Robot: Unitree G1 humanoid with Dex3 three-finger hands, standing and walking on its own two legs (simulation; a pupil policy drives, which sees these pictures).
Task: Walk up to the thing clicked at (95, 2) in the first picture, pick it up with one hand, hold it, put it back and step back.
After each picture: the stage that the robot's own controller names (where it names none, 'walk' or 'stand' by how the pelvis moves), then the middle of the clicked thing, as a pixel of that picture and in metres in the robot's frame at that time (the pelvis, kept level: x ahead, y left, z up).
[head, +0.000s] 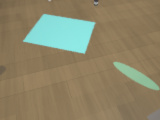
stand; (96, 1) +2.35 -0.20 -0.72
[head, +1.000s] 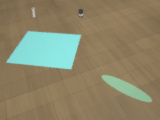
walk; (80, 13) +2.21 +0.18 -0.71
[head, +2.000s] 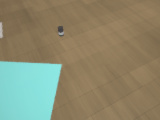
walk; (60, 31) +1.56 +0.35 -0.72
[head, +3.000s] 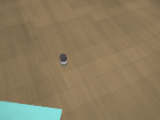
walk; (63, 59) +1.03 +0.25 -0.72
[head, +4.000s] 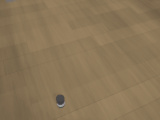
walk; (60, 101) +0.59 +0.19 -0.70
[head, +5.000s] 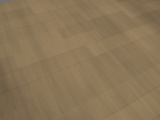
stand; out of the picture +0.38 +0.13 -0.70
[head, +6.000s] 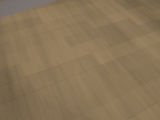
stand; out of the picture +0.34 +0.16 -0.72
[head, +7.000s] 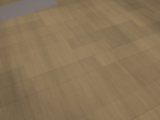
stand; out of the picture +0.35 +0.15 -0.73
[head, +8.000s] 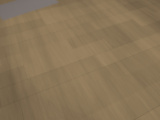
stand; out of the picture +0.34 +0.15 -0.73
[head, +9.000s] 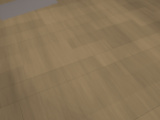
stand; out of the picture +0.33 +0.15 -0.73
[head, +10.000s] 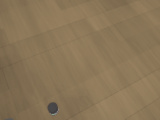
go down; (53, 109) +0.37 +0.15 -0.63
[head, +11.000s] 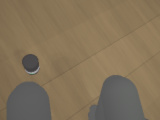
go down; (31, 65) +0.43 +0.17 -0.29
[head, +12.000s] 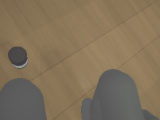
close in; (18, 58) +0.43 +0.18 -0.28
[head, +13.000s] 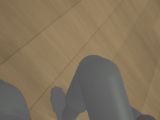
close; out of the picture +0.43 +0.22 -0.23
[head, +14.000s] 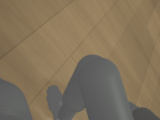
lift; out of the picture +0.42 +0.22 -0.23
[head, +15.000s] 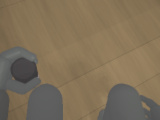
lift; (26, 75) +0.33 +0.20 -0.06
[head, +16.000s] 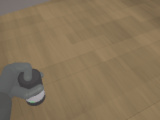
hold; (32, 87) +0.32 +0.18 +0.04
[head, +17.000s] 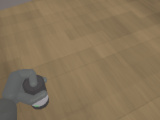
hold; (37, 92) +0.31 +0.17 +0.00
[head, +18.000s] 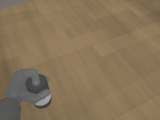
crouch; (39, 91) +0.32 +0.16 +0.00
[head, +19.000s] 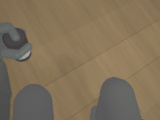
crouch; (18, 46) +0.45 +0.18 -0.09
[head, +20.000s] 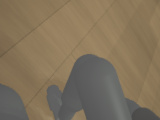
lower; out of the picture +0.43 +0.26 -0.23
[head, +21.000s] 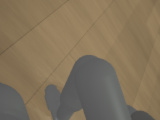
lower; out of the picture +0.44 +0.26 -0.24
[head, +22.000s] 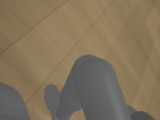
lower; out of the picture +0.44 +0.25 -0.24
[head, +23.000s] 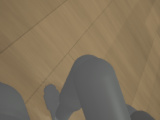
lower; out of the picture +0.44 +0.25 -0.24
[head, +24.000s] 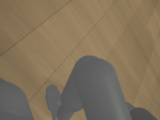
loosen; out of the picture +0.43 +0.23 -0.24
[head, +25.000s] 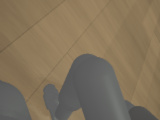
withdraw; out of the picture +0.42 +0.23 -0.24
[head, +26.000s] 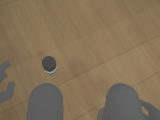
walk; (49, 65) +0.45 +0.16 -0.36
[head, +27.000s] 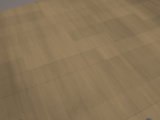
stand; out of the picture +0.36 +0.13 -0.66
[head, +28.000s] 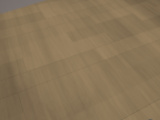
stand; out of the picture +0.38 +0.14 -0.67
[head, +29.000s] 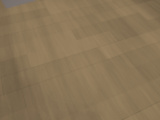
stand; out of the picture +0.37 +0.14 -0.69
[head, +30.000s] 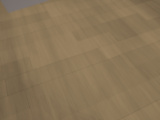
walk; out of the picture +0.40 +0.14 -0.72
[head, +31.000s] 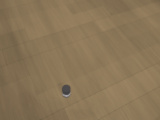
walk; (66, 91) +0.57 +0.10 -0.71
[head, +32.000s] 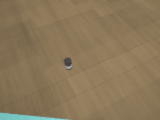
walk; (68, 63) +0.88 +0.21 -0.70
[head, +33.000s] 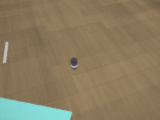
stand; (74, 63) +1.07 +0.12 -0.71
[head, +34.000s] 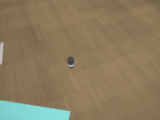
stand; (70, 62) +1.05 +0.14 -0.73
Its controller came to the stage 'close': yes
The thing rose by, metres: 0.72
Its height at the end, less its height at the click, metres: +0.00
